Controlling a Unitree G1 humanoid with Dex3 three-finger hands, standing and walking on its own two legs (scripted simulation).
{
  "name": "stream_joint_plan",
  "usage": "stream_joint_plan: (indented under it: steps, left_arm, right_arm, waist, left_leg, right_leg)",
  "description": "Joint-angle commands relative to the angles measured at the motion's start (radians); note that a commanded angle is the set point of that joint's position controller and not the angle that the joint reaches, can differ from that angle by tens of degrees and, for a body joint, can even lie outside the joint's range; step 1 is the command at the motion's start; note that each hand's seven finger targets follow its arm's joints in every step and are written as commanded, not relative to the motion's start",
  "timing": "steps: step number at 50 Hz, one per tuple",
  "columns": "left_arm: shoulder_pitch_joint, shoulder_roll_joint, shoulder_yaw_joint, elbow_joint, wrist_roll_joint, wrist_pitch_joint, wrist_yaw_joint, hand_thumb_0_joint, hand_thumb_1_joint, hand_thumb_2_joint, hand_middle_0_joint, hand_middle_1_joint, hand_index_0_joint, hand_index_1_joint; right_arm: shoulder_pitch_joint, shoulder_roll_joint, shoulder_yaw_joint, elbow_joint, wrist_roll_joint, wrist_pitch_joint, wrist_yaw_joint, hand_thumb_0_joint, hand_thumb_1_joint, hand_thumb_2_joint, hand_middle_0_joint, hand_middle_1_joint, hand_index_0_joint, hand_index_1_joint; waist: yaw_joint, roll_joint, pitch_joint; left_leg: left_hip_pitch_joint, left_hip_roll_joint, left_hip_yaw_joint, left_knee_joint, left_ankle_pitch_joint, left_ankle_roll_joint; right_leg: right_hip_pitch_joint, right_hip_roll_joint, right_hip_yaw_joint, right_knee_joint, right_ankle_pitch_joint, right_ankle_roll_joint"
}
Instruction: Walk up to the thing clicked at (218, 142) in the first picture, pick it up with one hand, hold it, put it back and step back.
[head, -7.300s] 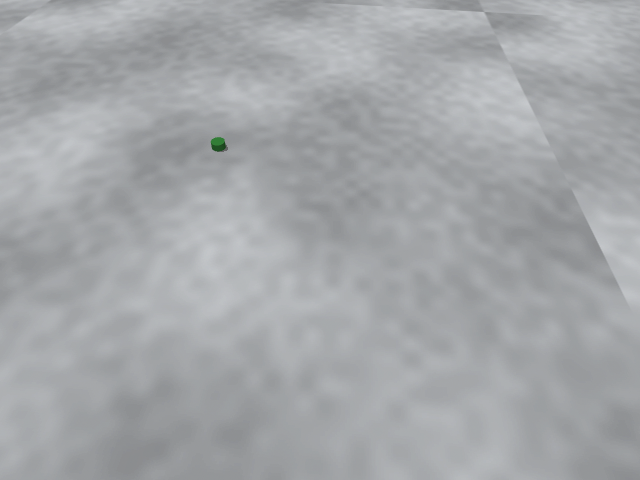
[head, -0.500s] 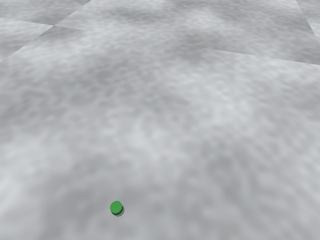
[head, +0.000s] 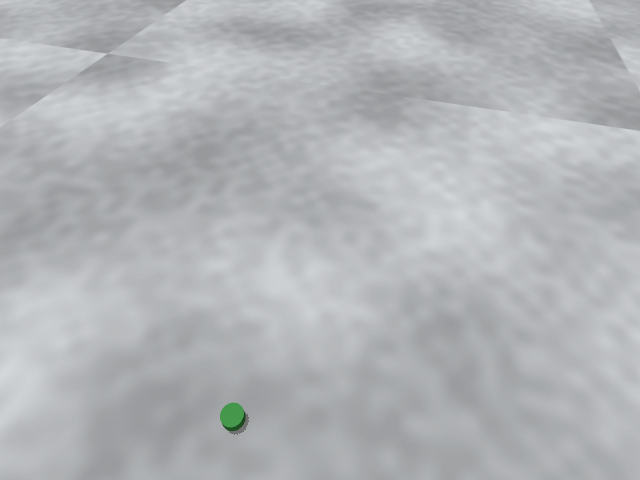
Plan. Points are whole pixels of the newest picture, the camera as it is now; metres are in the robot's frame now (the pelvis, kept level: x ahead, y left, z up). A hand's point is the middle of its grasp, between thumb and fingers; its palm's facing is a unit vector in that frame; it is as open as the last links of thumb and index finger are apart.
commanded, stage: stand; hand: left
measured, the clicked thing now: (232, 416) +0.43 +0.26 -0.77
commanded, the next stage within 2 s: rise first in 1.88 s
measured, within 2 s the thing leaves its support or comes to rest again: neither
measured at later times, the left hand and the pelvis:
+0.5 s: hand out of the picture +0.08 +0.25 -0.15, palm faces -0.02 -0.94 -0.35, open 7.4 cm; pelvis +0.00 +0.00 +0.00, yaw +0 degrees
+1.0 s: hand out of the picture +0.08 +0.26 -0.16, palm faces -0.02 -0.94 -0.35, open 7.4 cm; pelvis +0.01 +0.00 +0.00, yaw +0 degrees
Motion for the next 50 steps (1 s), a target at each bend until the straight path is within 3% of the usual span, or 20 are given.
stream_joint_plan:
  steps: [1,50]
  left_arm:
    - [-0.04,0.216,0.035,-0.055,-0.003,-0.022,0.014,0.0,0.9,0.9,-0.2,-0.3,-0.2,-0.3]
    - [-0.029,0.214,0.033,-0.059,0.0,-0.024,0.018,0.0,0.899,0.9,-0.2,-0.3,-0.2,-0.3]
  right_arm:
    - [-0.034,-0.205,-0.039,-0.055,-0.002,-0.024,-0.01,0.0,-0.9,-0.9,0.2,0.3,0.2,0.3]
    - [-0.034,-0.207,-0.043,-0.062,-0.003,-0.023,-0.011,0.0,-0.9,-0.9,0.2,0.3,0.2,0.3]
  waist:
    - [-0.001,-0.004,-0.05]
    - [-0.001,-0.004,-0.065]
  left_leg:
    - [-0.023,0.112,-0.093,-0.045,0.106,0.037]
    - [-0.003,0.116,-0.087,-0.036,0.151,0.039]
  right_leg:
    - [0.023,-0.132,0.122,-0.043,0.128,-0.014]
    - [0.036,-0.133,0.117,-0.032,0.177,-0.015]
